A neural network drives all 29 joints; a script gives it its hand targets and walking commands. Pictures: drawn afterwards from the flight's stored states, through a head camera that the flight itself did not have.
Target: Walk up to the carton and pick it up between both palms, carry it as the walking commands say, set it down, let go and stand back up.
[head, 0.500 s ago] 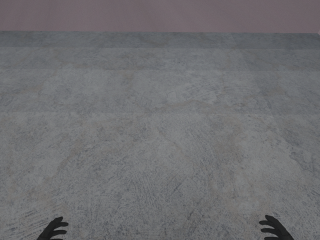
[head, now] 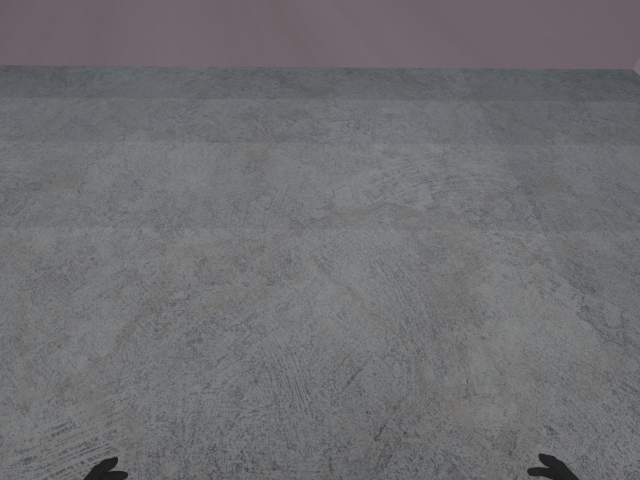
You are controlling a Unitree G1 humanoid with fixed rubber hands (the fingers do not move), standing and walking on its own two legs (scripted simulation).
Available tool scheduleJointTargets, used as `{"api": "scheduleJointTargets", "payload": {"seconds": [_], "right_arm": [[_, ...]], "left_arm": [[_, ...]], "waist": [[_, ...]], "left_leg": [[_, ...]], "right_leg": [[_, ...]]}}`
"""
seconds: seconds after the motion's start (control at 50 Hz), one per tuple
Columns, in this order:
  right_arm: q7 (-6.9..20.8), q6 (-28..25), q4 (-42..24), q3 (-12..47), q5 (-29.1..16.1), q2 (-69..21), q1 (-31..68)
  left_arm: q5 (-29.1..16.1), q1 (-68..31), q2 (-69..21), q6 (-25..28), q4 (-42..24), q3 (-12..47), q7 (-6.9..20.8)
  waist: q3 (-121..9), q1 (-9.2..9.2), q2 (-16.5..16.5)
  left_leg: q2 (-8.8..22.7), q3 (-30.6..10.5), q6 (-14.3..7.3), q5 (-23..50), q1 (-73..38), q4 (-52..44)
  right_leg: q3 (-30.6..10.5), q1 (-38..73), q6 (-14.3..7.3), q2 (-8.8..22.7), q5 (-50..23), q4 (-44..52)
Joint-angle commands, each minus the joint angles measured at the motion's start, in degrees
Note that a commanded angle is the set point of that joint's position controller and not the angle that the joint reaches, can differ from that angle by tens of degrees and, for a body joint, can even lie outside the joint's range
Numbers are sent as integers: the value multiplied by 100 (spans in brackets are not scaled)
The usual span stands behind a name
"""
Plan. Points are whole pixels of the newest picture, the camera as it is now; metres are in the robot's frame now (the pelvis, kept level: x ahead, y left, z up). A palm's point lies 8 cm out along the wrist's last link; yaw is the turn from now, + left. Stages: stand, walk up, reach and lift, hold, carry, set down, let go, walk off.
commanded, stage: walk up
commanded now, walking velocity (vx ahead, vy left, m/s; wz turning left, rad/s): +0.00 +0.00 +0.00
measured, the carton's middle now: out of the picture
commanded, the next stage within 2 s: none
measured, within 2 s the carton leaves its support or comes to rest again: neither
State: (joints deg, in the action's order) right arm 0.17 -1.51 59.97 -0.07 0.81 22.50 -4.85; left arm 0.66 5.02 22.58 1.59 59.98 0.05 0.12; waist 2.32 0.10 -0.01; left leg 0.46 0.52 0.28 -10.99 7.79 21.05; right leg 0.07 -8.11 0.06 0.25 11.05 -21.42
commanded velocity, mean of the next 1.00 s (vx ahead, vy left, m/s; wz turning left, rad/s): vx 0.01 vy -0.02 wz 0.42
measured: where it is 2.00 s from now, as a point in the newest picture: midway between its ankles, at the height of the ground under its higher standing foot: outside the picture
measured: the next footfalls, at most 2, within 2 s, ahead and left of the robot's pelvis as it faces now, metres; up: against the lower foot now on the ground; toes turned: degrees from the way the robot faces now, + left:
left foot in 0.72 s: -0.04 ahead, +0.08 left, +0.00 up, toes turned +25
right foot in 1.08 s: +0.09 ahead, -0.14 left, +0.00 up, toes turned +26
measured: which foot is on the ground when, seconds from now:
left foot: down 0.00-0.38, up 0.40-0.70, down 0.72-1.00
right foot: down 0.00-0.70, up 0.72-1.00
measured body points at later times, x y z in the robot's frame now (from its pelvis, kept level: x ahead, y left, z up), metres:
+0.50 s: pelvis -0.01 -0.05 -0.01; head +0.03 -0.06 +0.44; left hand +0.00 +0.26 -0.12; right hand +0.15 -0.31 -0.15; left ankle -0.04 +0.09 -0.68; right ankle +0.02 -0.16 -0.75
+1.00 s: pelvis -0.02 -0.04 -0.01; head +0.01 -0.01 +0.44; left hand -0.05 +0.27 -0.13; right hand +0.22 -0.24 -0.12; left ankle -0.08 +0.06 -0.75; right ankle +0.05 -0.16 -0.71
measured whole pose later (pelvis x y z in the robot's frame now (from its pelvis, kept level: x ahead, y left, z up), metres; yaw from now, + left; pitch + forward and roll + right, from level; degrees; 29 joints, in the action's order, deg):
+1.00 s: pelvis -0.02 -0.04 -0.01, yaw +28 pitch +0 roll -1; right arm 0.4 3.2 45.3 -4.4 0.9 17.3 -10.5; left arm 0.8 7.9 18.5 -3.7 47.7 -1.7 -0.2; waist 4.4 0.7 -0.5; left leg -0.8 -3.1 -0.7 -15.0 12.5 27.6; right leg 2.8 -22.3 4.1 3.7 23.2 -47.1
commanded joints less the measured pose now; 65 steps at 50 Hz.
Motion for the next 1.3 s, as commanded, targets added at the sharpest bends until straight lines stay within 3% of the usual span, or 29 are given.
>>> {"api": "scheduleJointTargets", "payload": {"seconds": [0.0,0.14,0.16,0.18,0.2,0.24,0.32,0.34,0.36,0.38,0.4,0.42,0.48,0.62,0.66,0.68,0.7,0.72,0.74,0.76,0.8,0.96,1.04,1.06,1.08,1.1,1.12,1.18,1.28], "right_arm": [[-26,-52,-225,-173,-3,978,252],[-32,-41,-179,-171,-6,989,232],[-333,472,-11,-662,104,1602,-1343],[-81,422,-297,-533,92,983,-597],[9,386,-574,-642,69,976,-273],[46,385,-743,-662,49,858,-21],[122,478,-992,-639,87,701,153],[126,470,-1078,-591,68,506,105],[108,439,-1203,-502,63,129,33],[70,473,-1349,-435,171,-132,-266],[55,542,-1358,-476,210,138,-184],[69,565,-1290,-491,190,198,-293],[140,599,-1225,-484,102,140,-589],[207,511,-1652,-248,-8,-175,103],[163,422,-1567,-282,-17,-169,-336],[141,370,-1455,-378,6,32,-642],[151,301,-1485,-517,101,576,-891],[87,327,-1437,-707,86,1212,-1185],[34,319,-1421,-691,7,971,-1176],[-26,356,-1495,-695,3,808,-836],[-40,386,-1687,-631,-52,499,-253],[6,434,-1768,-696,20,538,-578],[39,461,-1892,-703,-35,544,-366],[53,437,-1961,-667,-47,371,-354],[60,398,-2037,-583,-35,-48,-539],[31,453,-2195,-530,97,-200,-678],[22,506,-2153,-569,156,-21,-516],[139,557,-1963,-624,108,33,-647],[188,571,-2007,-561,55,-172,-273]], "left_arm": [[-3,-249,989,52,-221,-173,-27],[-4,-240,998,41,-174,-170,-32],[115,-669,665,-392,-668,-326,264],[49,-625,326,-352,-891,-234,81],[60,-48,372,-312,-853,-205,-28],[21,241,436,-242,-777,-184,-130],[-3,750,387,-354,-798,-265,-111],[47,997,577,-325,-772,-358,-145],[153,1127,1010,-297,-766,-512,-181],[156,655,1338,-328,-1017,-504,-205],[171,539,1116,-340,-1043,-446,-174],[169,421,838,-343,-1124,-373,-168],[109,66,356,-275,-1322,-315,-187],[149,1003,670,-303,-1219,-489,-141],[110,975,694,-318,-1216,-473,-90],[74,1123,521,-309,-1206,-404,-71],[56,1039,152,-339,-1351,-323,-43],[30,603,33,-385,-1673,-285,-96],[39,423,77,-411,-1607,-290,-100],[38,544,38,-409,-1572,-273,-113],[29,428,230,-418,-1467,-309,-58],[6,136,-23,-462,-1599,-258,-51],[12,654,-2,-323,-1497,-278,-168],[61,1002,223,-256,-1408,-361,-194],[177,1230,728,-207,-1338,-500,-198],[148,859,1093,-242,-1442,-506,-197],[179,766,842,-257,-1465,-475,-139],[189,208,204,-234,-1566,-388,-137],[207,602,183,-224,-1510,-445,-136]], "waist": [[-299,1,-1],[-300,0,1],[-444,-271,-198],[586,-150,1071],[-14,21,1189],[-310,125,1203],[-474,453,951],[-527,602,526],[-416,644,-775],[-246,421,-1690],[-126,357,-1128],[-164,174,-901],[-298,-98,-966],[-369,256,-1339],[-558,28,-1005],[-704,-78,-503],[-624,-177,811],[-496,-327,1825],[-470,-209,921],[-503,-112,1273],[-325,66,1131],[-250,-35,1050],[-439,329,909],[-642,504,564],[-700,494,-767],[-422,365,-1830],[-256,265,-1120],[-253,62,-1100],[-195,256,-1140]], "left_leg": [[656,-567,-193,401,-32,-397],[667,-564,-190,457,-58,-427],[2052,-2408,-718,-1450,-840,-759],[1868,-2634,-1049,1608,70,-818],[1878,-2429,-1216,2669,-18,-573],[1479,-1881,-909,3174,-55,-280],[805,-1559,-490,1075,1194,-30],[466,-1422,-308,479,1521,460],[-235,-809,-38,-543,2125,1753],[-415,-353,45,-2259,2518,2849],[12,-424,98,-2144,2327,3696],[114,-468,155,-1919,2095,4245],[144,-166,330,-1456,1862,4570],[-38,463,302,-1640,1216,1968],[-168,633,217,-702,343,726],[138,276,87,101,-440,115],[1437,-1374,-326,2098,-1306,-216],[2458,-2579,-1083,4099,-1126,119],[2105,-1867,-1068,5000,-1046,449],[2035,-1908,-1104,3966,-677,252],[1370,-1311,-785,2797,-220,-17],[1164,-1546,-805,1704,260,-108],[988,-1723,-542,1763,706,253],[678,-1532,-295,1018,1169,676],[-157,-827,6,-368,1905,1924],[-419,-279,155,-2497,2628,2860],[-13,-371,188,-2459,2594,3584],[150,-247,293,-1469,2223,4413],[219,126,411,-1242,2236,3618]], "right_leg": [[-576,-23,-183,671,-423,420],[-573,12,-178,680,-475,451],[280,-1472,134,250,1324,-1647],[142,-1928,258,-34,1815,-2259],[-145,-1592,259,232,2005,-2736],[16,-1304,289,207,1793,-2480],[339,240,252,79,514,-554],[28,717,185,432,422,100],[-1225,883,-22,1574,889,819],[-2306,125,-648,2715,920,1090],[-2026,-439,-954,2733,295,955],[-1514,-642,-910,2484,-204,766],[-162,-576,-624,1743,-1343,185],[34,87,-787,2114,-2576,-422],[356,-95,-503,1959,-2392,-984],[676,-516,-200,1691,-1709,-1642],[899,-1975,258,1049,1286,-2925],[584,-2832,539,492,2779,-3594],[132,-2691,612,741,2418,-4104],[102,-2580,598,738,2204,-4102],[137,-2190,553,706,1425,-3932],[313,-1440,376,266,1252,-2368],[340,-272,295,160,608,-555],[105,534,263,540,82,97],[-1231,1029,66,1706,245,774],[-2174,462,-671,2816,-203,754],[-1823,107,-798,2735,-626,634],[-294,-342,-584,1827,-988,349],[111,-44,-630,1792,-1312,114]]}}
